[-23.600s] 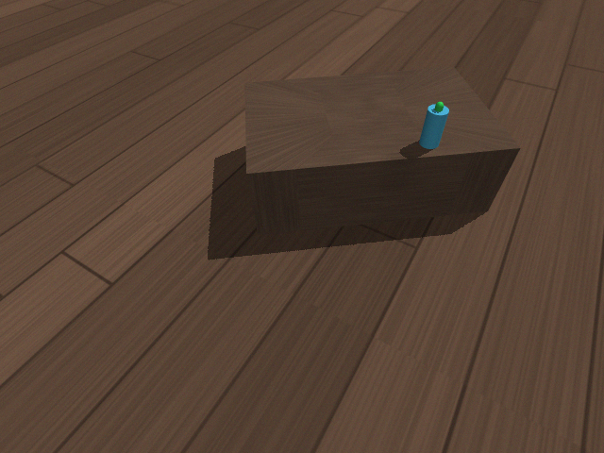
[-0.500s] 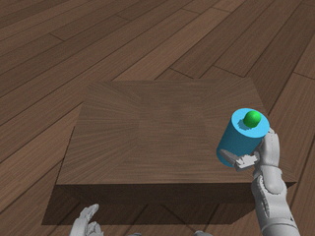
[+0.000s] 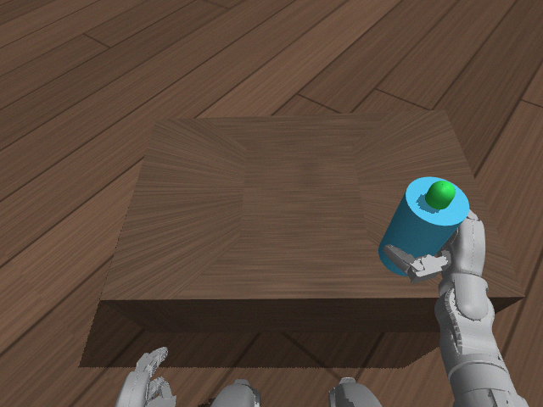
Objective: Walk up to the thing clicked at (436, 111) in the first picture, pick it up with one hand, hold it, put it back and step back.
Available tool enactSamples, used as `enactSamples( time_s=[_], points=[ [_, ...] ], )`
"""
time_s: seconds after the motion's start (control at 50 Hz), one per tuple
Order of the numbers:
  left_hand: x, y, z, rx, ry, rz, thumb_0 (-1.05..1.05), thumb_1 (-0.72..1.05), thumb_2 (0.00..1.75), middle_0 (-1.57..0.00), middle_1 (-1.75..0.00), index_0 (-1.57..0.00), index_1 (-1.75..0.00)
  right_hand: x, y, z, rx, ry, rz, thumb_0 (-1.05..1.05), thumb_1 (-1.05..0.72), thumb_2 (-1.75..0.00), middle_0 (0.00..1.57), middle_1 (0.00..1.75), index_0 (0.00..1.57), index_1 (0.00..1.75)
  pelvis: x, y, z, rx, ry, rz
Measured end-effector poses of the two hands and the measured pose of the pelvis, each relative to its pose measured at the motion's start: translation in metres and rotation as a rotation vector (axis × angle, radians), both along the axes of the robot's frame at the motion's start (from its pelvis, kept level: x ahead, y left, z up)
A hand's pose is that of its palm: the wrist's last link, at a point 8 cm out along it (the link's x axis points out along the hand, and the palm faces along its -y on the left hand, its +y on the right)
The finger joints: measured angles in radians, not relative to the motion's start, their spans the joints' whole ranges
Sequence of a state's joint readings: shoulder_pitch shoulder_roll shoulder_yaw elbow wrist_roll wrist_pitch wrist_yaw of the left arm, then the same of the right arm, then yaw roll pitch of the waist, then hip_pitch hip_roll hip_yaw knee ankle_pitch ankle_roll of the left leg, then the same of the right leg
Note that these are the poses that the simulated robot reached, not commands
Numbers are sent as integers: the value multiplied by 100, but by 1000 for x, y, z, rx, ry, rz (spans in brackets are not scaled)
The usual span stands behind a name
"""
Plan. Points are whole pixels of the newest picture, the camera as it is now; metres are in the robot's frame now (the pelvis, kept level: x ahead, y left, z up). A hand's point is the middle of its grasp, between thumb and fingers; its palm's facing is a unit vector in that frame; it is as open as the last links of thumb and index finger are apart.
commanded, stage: crouch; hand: right
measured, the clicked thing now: (420, 225) +0.35 -0.18 +0.06
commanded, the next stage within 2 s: lower in 0.96 s
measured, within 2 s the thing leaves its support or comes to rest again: neither
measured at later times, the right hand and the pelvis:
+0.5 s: hand (405, 236) +0.42 -0.22 -0.10, palm faces +0.22 +0.97 +0.00, open 10.7 cm; pelvis -0.02 +0.00 -0.11, yaw +1 degrees
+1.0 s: hand (402, 240) +0.44 -0.23 -0.16, palm faces +0.22 +0.98 +0.00, open 10.7 cm; pelvis -0.04 +0.00 -0.17, yaw +2 degrees
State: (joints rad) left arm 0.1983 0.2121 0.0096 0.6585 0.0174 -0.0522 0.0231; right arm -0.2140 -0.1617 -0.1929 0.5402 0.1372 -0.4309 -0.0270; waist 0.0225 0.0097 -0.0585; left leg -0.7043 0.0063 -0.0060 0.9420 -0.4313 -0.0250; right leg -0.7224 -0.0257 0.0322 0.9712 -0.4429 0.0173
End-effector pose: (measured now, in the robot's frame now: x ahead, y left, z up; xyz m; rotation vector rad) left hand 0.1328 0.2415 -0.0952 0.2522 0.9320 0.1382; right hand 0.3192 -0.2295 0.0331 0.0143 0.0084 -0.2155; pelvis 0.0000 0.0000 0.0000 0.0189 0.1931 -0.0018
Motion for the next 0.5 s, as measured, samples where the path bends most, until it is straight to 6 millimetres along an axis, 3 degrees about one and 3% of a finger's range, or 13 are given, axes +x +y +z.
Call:
enactSamples(
  time_s=[0.2, 0.36, 0.5],
  points=[
    [-29, 15, -54, 44, 117, -1, 1, 91, 91, -19, -30, -19, -30, 35, -18, -64, -27, -19, -6, -1, 49, -112, 69, 104, 68, 103, -12, 0, -50, 4, 156, 7],
    [-55, 16, -102, 31, 217, 17, 1, 91, 92, -19, -30, -19, -30, 57, -32, -104, -26, -25, -12, -1, 49, -112, 69, 104, 68, 103, -18, -1, -90, 13, 244, 7],
    [-69, 14, -129, 16, 262, 22, 1, 90, 92, -20, -30, -19, -31, 68, -34, -132, -15, -8, -9, -1, 49, -112, 69, 103, 68, 103, -24, 0, -113, 22, 286, 10]
  ],
)
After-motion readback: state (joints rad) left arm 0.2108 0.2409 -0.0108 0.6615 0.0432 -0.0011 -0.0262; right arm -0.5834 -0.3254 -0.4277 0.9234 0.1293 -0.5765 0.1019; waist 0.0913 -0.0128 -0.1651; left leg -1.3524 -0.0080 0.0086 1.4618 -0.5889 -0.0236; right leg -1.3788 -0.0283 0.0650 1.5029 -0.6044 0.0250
